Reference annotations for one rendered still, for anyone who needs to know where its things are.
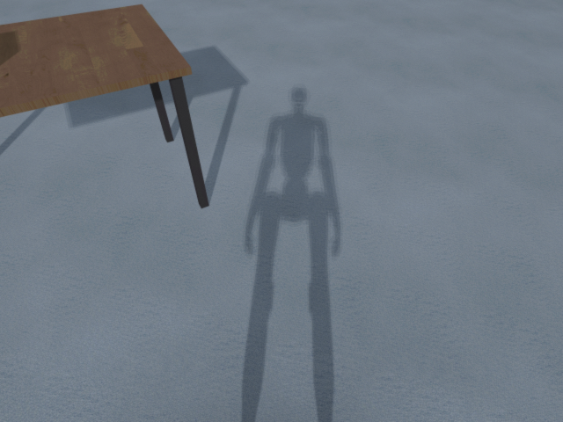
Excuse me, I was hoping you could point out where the table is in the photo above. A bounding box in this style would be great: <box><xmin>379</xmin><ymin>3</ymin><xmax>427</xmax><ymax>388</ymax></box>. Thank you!
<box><xmin>0</xmin><ymin>4</ymin><xmax>209</xmax><ymax>208</ymax></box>

